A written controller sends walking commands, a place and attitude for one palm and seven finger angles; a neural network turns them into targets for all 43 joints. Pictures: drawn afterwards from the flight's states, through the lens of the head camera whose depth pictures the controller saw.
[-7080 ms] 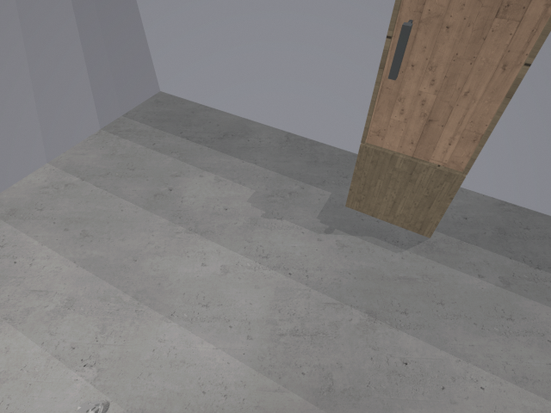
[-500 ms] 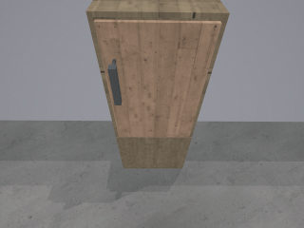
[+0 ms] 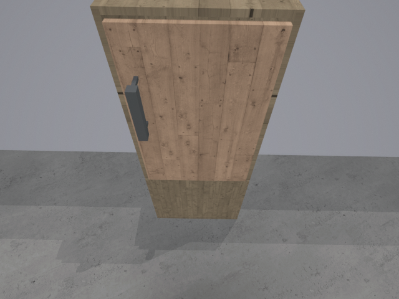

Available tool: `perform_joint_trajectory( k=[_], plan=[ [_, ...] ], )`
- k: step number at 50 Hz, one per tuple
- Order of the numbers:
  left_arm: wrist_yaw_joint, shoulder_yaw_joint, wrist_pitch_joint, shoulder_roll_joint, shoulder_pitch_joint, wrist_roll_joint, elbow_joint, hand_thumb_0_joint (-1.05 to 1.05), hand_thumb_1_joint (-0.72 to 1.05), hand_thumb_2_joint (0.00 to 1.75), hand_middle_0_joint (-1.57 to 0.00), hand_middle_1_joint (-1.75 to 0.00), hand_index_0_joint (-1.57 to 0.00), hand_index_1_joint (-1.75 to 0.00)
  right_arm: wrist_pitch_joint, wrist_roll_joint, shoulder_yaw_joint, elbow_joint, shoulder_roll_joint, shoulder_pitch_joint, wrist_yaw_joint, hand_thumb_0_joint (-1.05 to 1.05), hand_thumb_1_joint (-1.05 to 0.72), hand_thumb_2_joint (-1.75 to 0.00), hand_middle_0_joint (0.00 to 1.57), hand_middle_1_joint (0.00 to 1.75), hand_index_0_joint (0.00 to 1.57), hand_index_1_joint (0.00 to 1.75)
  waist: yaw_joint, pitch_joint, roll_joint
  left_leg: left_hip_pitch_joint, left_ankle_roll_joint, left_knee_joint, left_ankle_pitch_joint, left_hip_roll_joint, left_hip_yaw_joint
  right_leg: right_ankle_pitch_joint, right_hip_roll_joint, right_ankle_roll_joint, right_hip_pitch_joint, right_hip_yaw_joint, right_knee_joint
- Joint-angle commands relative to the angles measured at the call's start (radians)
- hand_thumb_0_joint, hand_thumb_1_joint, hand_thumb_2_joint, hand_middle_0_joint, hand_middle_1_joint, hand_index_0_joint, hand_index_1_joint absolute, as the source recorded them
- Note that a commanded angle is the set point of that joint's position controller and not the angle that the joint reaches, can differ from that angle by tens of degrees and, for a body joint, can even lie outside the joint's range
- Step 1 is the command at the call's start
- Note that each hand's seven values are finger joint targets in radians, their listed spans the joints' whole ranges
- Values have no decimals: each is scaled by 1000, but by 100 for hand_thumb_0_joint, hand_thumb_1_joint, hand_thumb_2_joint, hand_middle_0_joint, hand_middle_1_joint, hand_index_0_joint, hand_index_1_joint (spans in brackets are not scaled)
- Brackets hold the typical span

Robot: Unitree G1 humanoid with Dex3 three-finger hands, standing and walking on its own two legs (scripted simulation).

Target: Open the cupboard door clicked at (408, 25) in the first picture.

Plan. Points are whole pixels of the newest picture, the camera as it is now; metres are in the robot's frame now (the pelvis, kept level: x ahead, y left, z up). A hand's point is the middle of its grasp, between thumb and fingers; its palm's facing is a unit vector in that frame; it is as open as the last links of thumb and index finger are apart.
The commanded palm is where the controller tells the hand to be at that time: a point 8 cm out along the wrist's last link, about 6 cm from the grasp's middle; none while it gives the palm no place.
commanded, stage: come to a stop and stand still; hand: left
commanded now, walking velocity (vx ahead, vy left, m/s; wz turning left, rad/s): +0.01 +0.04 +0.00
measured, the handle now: (139, 109) +0.52 +0.21 +0.05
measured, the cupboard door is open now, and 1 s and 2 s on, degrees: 0 0 0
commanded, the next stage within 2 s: look again from close up in 0.56 s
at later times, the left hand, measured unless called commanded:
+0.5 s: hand out of the picture +0.01 +0.15 -0.16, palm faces +0.05 -0.98 -0.21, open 7.3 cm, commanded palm none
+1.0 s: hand out of the picture +0.01 +0.18 -0.17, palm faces +0.05 -0.98 -0.19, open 7.3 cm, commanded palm none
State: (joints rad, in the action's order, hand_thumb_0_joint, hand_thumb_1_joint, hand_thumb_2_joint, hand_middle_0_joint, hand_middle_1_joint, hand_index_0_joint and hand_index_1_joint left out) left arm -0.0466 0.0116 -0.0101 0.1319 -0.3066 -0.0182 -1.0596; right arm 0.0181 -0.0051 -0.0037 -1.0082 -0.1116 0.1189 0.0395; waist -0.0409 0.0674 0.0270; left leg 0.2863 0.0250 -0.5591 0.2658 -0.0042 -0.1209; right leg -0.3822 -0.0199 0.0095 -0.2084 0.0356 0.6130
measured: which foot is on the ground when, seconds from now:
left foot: down 0.00-1.00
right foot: down 0.00-1.00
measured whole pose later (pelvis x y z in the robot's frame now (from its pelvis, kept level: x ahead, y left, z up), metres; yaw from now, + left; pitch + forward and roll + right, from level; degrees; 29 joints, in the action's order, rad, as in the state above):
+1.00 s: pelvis +0.01 +0.01 +0.01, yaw +1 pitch -1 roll +0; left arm -0.05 -0.01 0.01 0.14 -0.32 -0.01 -1.07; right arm 0.02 -0.01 0.00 -1.06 -0.17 0.27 0.03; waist 0.00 0.01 0.00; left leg 0.23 0.04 -0.55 0.30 0.00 -0.06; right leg -0.36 0.00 0.02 -0.13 0.06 0.51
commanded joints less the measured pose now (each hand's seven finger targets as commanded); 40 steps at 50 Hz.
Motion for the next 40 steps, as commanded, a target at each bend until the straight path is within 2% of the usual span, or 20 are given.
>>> perform_joint_trajectory(
  k=[1, 2, 3, 4, 5, 9, 12, 16, 20, 23, 32, 33, 34, 35, 36, 37, 38, 39, 40],
  plan=[
    [-1, 24, 20, 106, -106, -13, 48, 0, 90, 90, -20, -30, -20, -30, -14, -5, -44, 38, -117, 67, -3, 0, -90, -90, 20, 30, 20, 30, 23, -85, 87, -41, 25, 45, -205, -101, 115, 379, -129, 30, -21, -143, -175],
    [-2, 26, 23, 119, -83, -12, 56, 0, 90, 90, -20, -30, -20, -30, -20, -6, -44, 34, -100, 75, -6, 0, -90, -90, 20, 30, 20, 30, 32, -69, 120, -33, 3, 20, -126, -69, 85, 418, -178, 57, -40, -183, -205],
    [-2, 26, 25, 130, -66, -10, 65, 0, 90, 90, -20, -30, -20, -30, -24, -8, -41, 30, -84, 81, -9, 0, -90, -90, 20, 30, 20, 30, 37, -53, 126, -25, -9, 11, -75, -51, 74, 458, -201, 74, -46, -201, -220],
    [-2, 26, 27, 136, -50, -9, 73, 0, 90, 90, -20, -30, -20, -30, -25, -8, -37, 25, -75, 92, -11, 0, -90, -90, 20, 30, 20, 30, 42, -52, 121, -22, -16, 13, -50, -45, 76, 475, -203, 86, -39, -198, -224],
    [-2, 25, 28, 137, -40, -7, 76, 0, 90, 90, -20, -30, -20, -30, -23, -10, -34, 18, -76, 96, -13, 0, -90, -90, 20, 30, 20, 30, 42, -54, 116, -27, -18, 29, -64, -51, 79, 489, -193, 85, -30, -179, -216],
    [2, 23, 27, 135, -18, -1, 82, 0, 90, 90, -20, -30, -20, -30, -12, -11, -26, -5, -99, 118, -12, 0, -90, -90, 20, 30, 20, 30, 38, -50, 19, -83, -5, 106, -209, -98, 114, 370, -125, 39, -30, -102, -207],
    [4, 20, 27, 132, -22, 2, 68, 0, 90, 90, -20, -30, -20, -30, -6, -11, -18, -25, -112, 118, -10, 0, -90, -90, 20, 30, 20, 30, 26, -24, -9, -69, 0, 129, -209, -105, 126, 319, -110, 23, -6, -94, -238],
    [7, 19, 28, 137, -15, 5, 48, 0, 90, 90, -20, -30, -20, -30, -5, -11, -7, -54, -107, 149, -8, 0, -90, -90, 20, 30, 20, 30, 27, -1, -12, -60, -6, 153, -177, -104, 126, 273, -109, 30, 20, -87, -276],
    [8, 15, 33, 136, -29, 10, 27, 0, 90, 90, -20, -30, -20, -30, -1, -11, -3, -76, -118, 175, -6, 0, -90, -90, 20, 30, 20, 30, 29, -26, -15, -84, -12, 153, -188, -101, 119, 316, -112, 30, 43, -90, -286],
    [7, 13, 33, 131, -40, 10, 13, 0, 90, 90, -20, -30, -20, -30, 0, -8, 1, -94, -113, 191, -4, 0, -90, -90, 20, 30, 20, 30, 27, -16, -6, -83, -12, 155, -195, -103, 115, 345, -107, 25, 57, -81, -289],
    [4, 3, 34, 92, -89, 10, -24, 0, 90, 90, -20, -30, -20, -30, 2, -6, 3, -120, -90, 222, 2, 0, -90, -90, 20, 30, 20, 30, 29, 13, -19, -97, -7, 165, -196, -104, 119, 307, -95, 26, 35, -75, -302],
    [-35, 2, 63, 107, -180, -5, -54, 0, 90, 90, -20, -30, -20, -30, 14, 2, -5, -42, -118, 96, -7, 0, -90, -90, 20, 30, 20, 30, -7, 58, -23, 2, -37, -103, -101, -79, 66, 895, -180, -56, -9, -208, -306],
    [-27, 6, 73, 154, -132, -4, -4, 0, 90, 90, -20, -30, -20, -30, -6, -2, -3, -11, -65, 170, -16, 0, -90, -90, 20, 30, 20, 30, 61, 4, -1, 63, -13, -155, 81, -50, 117, 878, -228, -29, 54, -188, -278],
    [-21, 3, 76, 134, -109, -8, 11, 0, 90, 90, -20, -30, -20, -30, -7, -1, -8, -11, -61, 189, -19, 0, -90, -90, 20, 30, 20, 30, 69, -43, 2, 68, -9, -181, 100, -60, 110, 827, -207, 40, 72, -152, -249],
    [-18, 7, 80, 133, -88, -6, 29, 0, 90, 90, -20, -30, -20, -30, -5, -1, -4, -5, -53, 209, -22, 0, -90, -90, 20, 30, 20, 30, 71, -88, 6, 50, -8, -150, 83, -57, 94, 872, -199, 91, 122, -121, -213],
    [-16, 7, 80, 126, -94, -6, 34, 0, 90, 90, -20, -30, -20, -30, -1, -1, -3, 0, -53, 210, -22, 0, -90, -90, 20, 30, 20, 30, 67, -105, 40, 34, -7, -105, 65, -45, 85, 869, -181, 108, 138, -105, -190],
    [-15, 6, 77, 115, -94, -3, 34, 0, 90, 90, -20, -30, -20, -30, 1, -3, -5, 1, -59, 219, -18, 0, -90, -90, 20, 30, 20, 30, 69, -102, 61, -7, -6, -44, 28, -43, 83, 820, -170, 109, 115, -97, -175],
    [-15, 3, 73, 106, -90, 0, 37, 0, 90, 90, -20, -30, -20, -30, 6, -3, -5, -2, -69, 237, -14, 0, -90, -90, 20, 30, 20, 30, 76, -99, 62, -57, -2, 18, -56, -48, 97, 748, -145, 95, 85, -91, -157],
    [-14, 0, 66, 89, -90, 3, 39, 0, 90, 90, -20, -30, -20, -30, 9, -4, -7, -7, -84, 244, -10, 0, -90, -90, 20, 30, 20, 30, 72, -76, 16, -92, 8, 53, -161, -73, 122, 617, -115, 76, 34, -82, -152]
  ],
)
